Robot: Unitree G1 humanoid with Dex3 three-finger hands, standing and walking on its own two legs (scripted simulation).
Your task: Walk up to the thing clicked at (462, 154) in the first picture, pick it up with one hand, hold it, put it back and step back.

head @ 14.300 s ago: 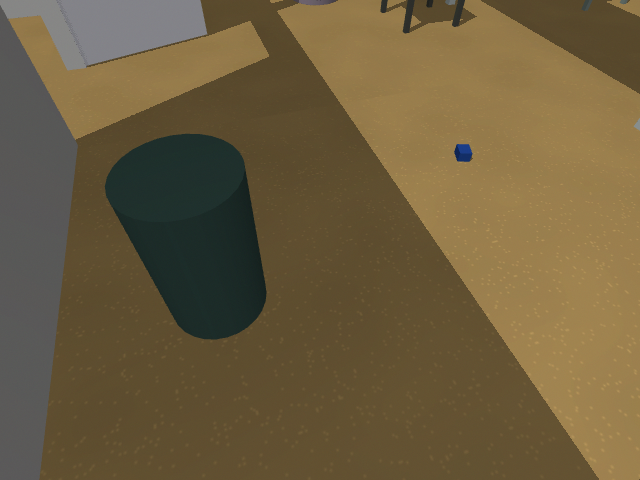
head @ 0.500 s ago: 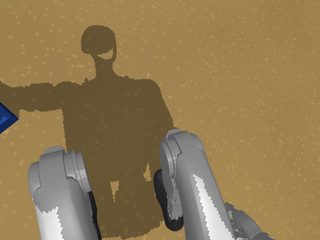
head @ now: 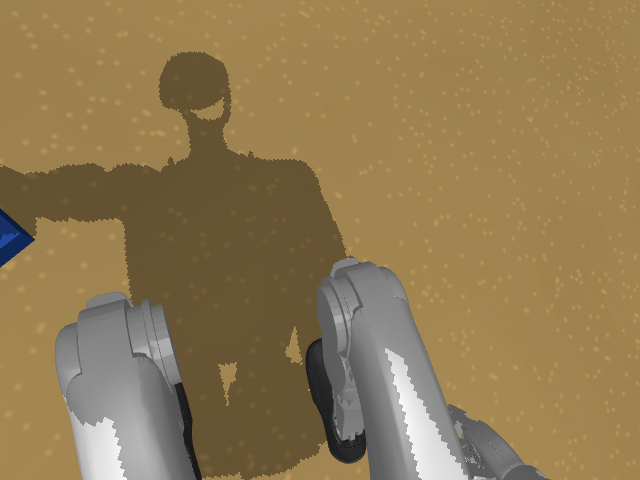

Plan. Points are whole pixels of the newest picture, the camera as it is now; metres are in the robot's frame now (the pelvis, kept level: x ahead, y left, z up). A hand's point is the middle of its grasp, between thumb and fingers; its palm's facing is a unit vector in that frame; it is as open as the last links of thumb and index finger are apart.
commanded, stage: approach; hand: left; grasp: from above
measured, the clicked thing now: out of the picture +0.43 +0.39 -0.29
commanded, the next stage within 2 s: rest palm in 0.88 s
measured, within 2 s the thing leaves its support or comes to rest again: neither
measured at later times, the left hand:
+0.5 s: hand out of the picture +0.41 +0.38 -0.17, palm faces -0.32 -0.34 -0.88, open 14.4 cm
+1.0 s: hand out of the picture +0.40 +0.40 -0.16, palm faces -0.29 -0.37 -0.88, open 14.4 cm
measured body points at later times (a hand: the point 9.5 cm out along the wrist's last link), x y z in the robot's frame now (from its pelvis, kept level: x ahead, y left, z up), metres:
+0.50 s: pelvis +0.00 +0.00 +0.00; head +0.25 +0.07 +0.37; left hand +0.42 +0.40 -0.12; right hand +0.05 -0.25 -0.10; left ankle +0.08 +0.14 -0.28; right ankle +0.10 -0.12 -0.28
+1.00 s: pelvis +0.00 +0.00 +0.01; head +0.23 +0.09 +0.38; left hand +0.41 +0.41 -0.11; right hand +0.10 -0.25 -0.09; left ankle +0.08 +0.14 -0.28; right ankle +0.10 -0.12 -0.28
